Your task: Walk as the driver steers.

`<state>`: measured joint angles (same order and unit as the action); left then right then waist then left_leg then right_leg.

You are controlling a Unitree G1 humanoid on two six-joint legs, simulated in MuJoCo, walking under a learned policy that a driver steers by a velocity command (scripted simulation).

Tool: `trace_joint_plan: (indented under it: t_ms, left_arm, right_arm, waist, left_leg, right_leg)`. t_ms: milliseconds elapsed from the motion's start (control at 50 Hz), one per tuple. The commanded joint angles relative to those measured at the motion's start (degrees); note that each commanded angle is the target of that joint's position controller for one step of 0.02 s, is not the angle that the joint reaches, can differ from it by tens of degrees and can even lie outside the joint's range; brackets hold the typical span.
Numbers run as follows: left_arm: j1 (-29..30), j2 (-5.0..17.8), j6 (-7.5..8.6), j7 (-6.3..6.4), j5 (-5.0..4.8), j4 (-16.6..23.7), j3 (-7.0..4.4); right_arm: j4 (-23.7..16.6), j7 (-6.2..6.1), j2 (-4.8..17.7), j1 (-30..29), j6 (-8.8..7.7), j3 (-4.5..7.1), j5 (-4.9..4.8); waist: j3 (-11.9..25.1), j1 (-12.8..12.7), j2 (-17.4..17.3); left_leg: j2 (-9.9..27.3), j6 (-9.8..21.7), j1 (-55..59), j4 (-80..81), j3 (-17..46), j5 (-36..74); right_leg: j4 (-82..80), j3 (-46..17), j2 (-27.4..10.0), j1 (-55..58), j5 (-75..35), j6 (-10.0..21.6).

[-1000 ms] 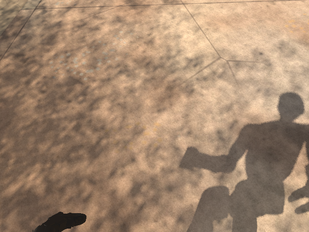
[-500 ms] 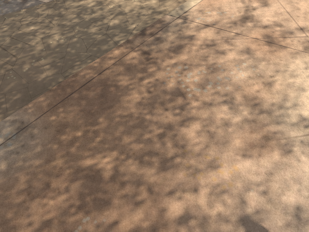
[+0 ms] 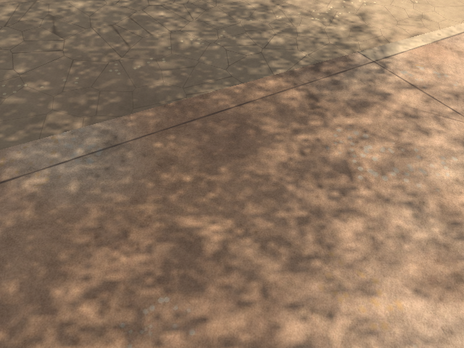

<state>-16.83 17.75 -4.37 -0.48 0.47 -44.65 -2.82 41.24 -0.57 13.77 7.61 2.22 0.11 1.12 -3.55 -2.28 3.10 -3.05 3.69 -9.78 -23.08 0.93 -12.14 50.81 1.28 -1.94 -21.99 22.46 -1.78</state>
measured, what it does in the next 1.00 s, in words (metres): steps on the spot, turning right: right foot, then left foot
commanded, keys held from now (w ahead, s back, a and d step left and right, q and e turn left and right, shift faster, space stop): e+shift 0.62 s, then shift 0.38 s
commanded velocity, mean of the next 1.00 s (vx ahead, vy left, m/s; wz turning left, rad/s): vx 0.00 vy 0.00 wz -0.58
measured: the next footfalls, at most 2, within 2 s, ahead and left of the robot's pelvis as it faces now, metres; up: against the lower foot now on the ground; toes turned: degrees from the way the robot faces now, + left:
right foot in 0.24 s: -0.02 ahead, -0.10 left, +0.00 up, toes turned -11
left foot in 0.76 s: +0.12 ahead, +0.04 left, +0.00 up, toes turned -43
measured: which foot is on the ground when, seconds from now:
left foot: down 0.00-0.24, up 0.26-0.74, down 0.76-1.00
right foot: up 0.00-0.22, down 0.24-0.76, up 0.78-1.00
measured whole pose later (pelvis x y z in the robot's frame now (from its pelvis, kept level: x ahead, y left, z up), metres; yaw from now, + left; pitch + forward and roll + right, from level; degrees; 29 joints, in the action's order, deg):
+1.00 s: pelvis +0.02 +0.00 +0.00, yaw -39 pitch +0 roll -1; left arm -11.7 19.1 -4.5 -0.6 0.6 -42.8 -3.4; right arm 42.7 -1.3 15.2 11.0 0.8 0.1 1.1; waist -3.7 0.8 2.8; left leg -2.1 2.4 -13.2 -24.3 3.4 -11.0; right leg 50.5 -8.9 6.4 -18.9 26.6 -2.4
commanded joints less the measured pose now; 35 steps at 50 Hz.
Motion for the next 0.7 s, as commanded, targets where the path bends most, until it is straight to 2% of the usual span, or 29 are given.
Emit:
trace_joint_plan:
  t_ms: [20, 40, 60, 140, 180, 220, 240, 260, 280, 300, 320, 340, 380, 440, 540, 620, 700]
  left_arm:
    - [0.5, 3.1, 0.23, -0.24, -0.12, 2.3, -0.42]
    - [1.0, 4.4, 0.27, -0.26, -0.11, 2.6, -0.84]
    - [1.0, 5.1, 0.39, -0.32, -0.18, 2.8, -1.09]
    - [1.0, 3.5, 1.05, -0.57, -0.53, 3.6, -0.92]
    - [0.5, 2.6, 1.24, -0.69, -0.81, 4.1, -0.86]
    - [-2.2, 2.1, 1.83, -0.85, -0.76, 3.7, -0.94]
    - [-3.1, 5.0, 2.42, -0.63, 0.12, 3.8, -1.7]
    - [-3.8, 14.0, 3.1, -0.49, 0.45, 4.9, -3.9]
    - [-7.9, 15.2, 2.9, -0.36, 0.41, 3.8, -4.7]
    - [-6.1, 13.1, 2.58, 0.04, -0.09, 4.2, -4.51]
    - [-1.3, 10.8, 1.98, 0.4, -0.61, 5.3, -4.08]
    - [2.2, 9.3, 1.47, 0.57, -0.87, 6.3, -3.72]
    - [2.4, 8.2, 1.26, 0.63, -1.15, 7.2, -3.57]
    - [-0.8, 9.8, 1.35, 0.64, -1.08, 6.8, -4.45]
    - [-2.0, 11.5, 1.27, 0.93, -0.17, 7.7, -5.19]
    - [-0.1, 12.7, 1.13, 0.42, 0.23, 8.7, -5.64]
    - [3.3, 11.2, 1.29, 0.32, 0.52, 9.3, -4.91]
  right_arm:
    - [-1.0, -0.85, 7.4, 0.1, -1.21, 1.45, 0.73]
    - [-0.4, -1.0, 9.5, 1.0, -1.0, 2.18, 0.73]
    - [0.0, -1.05, 10.6, 1.7, -0.73, 2.7, 0.55]
    - [0.2, -1.44, 10.3, 1.2, -0.3, 3.33, 0.37]
    - [0.2, -1.74, 10.6, 0.1, -0.44, 3.76, 0.18]
    - [0.1, -1.87, 10.9, -1.7, -0.27, 4.26, -0.18]
    - [0.2, -1.83, 10.2, -0.7, -0.23, 4.39, -0.11]
    - [-3.0, -1.76, 6.5, -1.5, 0.2, 3.51, 0.42]
    - [-4.4, -2.33, 6.2, -6.2, 0.57, 2.95, 1.11]
    - [-3.6, -2.1, 7.0, -4.4, 0.59, 3.03, 0.74]
    - [-2.6, -1.55, 8.1, -3.3, 0.18, 3.38, -0.03]
    - [-2.1, -1.22, 9.0, -2.8, -0.26, 3.7, -0.04]
    - [-1.4, -0.41, 9.1, -1.4, -0.35, 3.81, 0.73]
    - [-2.7, -0.14, 8.1, -2.8, -0.19, 3.31, 0.28]
    - [-4.2, -0.59, 9.4, -5.1, -0.42, 2.94, 0.2]
    - [-5.0, -0.71, 10.3, -5.2, -1.35, 2.76, -0.27]
    - [-4.3, -1.15, 10.8, -0.6, -2.11, 2.68, -0.87]
  waist:
    - [3.4, 2.8, -11.7]
    - [2.8, 3.3, -12.1]
    - [2.7, 3.4, -11.5]
    - [3.4, 2.9, -9.1]
    - [4.3, 2.0, -8.7]
    - [4.9, -0.4, -7.5]
    - [4.1, -0.7, -0.7]
    - [1.7, 0.8, 13.0]
    - [1.5, -2.2, 10.7]
    - [1.4, -0.3, 4.8]
    - [0.1, 1.7, 1.7]
    - [0.4, 2.7, 1.7]
    - [3.9, 2.1, 1.7]
    - [5.0, 0.5, 0.7]
    - [5.4, -1.2, 3.5]
    - [5.6, -0.8, 4.2]
    - [7.0, 1.1, 5.9]
  left_leg:
    - [13.7, 6.8, 1.6, 6.2, 5.9, 15.7]
    - [14.8, 7.5, 1.9, 5.4, 6.7, 15.3]
    - [16.1, 8.2, 2.4, 4.7, 7.5, 16.0]
    - [19.2, 9.2, 3.1, 2.0, 7.5, 20.7]
    - [19.8, 8.3, 2.5, 0.2, 6.3, 21.9]
    - [17.7, 4.5, -0.7, -5.2, 2.2, 17.0]
    - [13.5, 0.4, -5.9, -14.2, -1.9, 7.3]
    - [1.9, -5.1, -21.7, -26.6, -7.7, -16.4]
    - [-1.1, -5.1, -26.3, -35.4, 0.2, -26.0]
    - [0.9, -5.2, -26.9, -39.3, 3.1, -21.6]
    - [2.5, -5.1, -26.6, -38.9, 3.6, -15.4]
    - [2.8, -5.3, -26.4, -37.6, 3.5, -11.7]
    - [2.1, -6.6, -25.0, -38.1, 2.9, -8.2]
    - [1.8, -7.5, -26.3, -34.0, 3.3, -7.4]
    - [0.3, -7.5, -26.2, -26.6, 5.0, -7.8]
    - [-1.2, -6.1, -21.0, -21.6, 6.0, -7.8]
    - [-1.4, -4.5, -9.6, -12.7, 5.0, -7.3]
  right_leg:
    - [-7.1, -0.9, 1.1, 3.7, 0.2, 0.6]
    - [-6.7, -0.5, 1.7, 2.7, 1.6, 1.0]
    - [-6.1, -0.2, 1.8, 1.7, 2.8, 1.4]
    - [-6.5, 1.0, 1.2, 1.7, 5.6, 2.6]
    - [-9.8, 1.7, 1.4, 4.2, 4.6, 3.6]
    - [-21.3, 1.6, 2.4, 10.4, -3.7, 5.1]
    - [-30.4, -8.3, -1.4, 13.6, -9.2, 7.0]
    - [-33.8, -32.8, -17.0, 17.8, -30.5, 13.2]
    - [-34.5, -36.4, -18.9, 17.0, -37.8, 19.7]
    - [-33.8, -31.4, -16.1, 17.1, -33.5, 20.0]
    - [-33.8, -26.5, -11.9, 15.8, -27.9, 17.6]
    - [-33.6, -24.2, -8.9, 15.9, -26.3, 15.3]
    - [-32.0, -22.0, -6.1, 17.9, -31.4, 14.2]
    - [-30.6, -24.0, -5.2, 20.1, -30.5, 13.7]
    - [-29.3, -30.8, -4.3, 20.2, -26.7, 13.7]
    - [-27.7, -35.0, -3.0, 16.6, -29.3, 12.9]
    - [-25.6, -35.3, -1.8, 12.7, -35.3, 10.3]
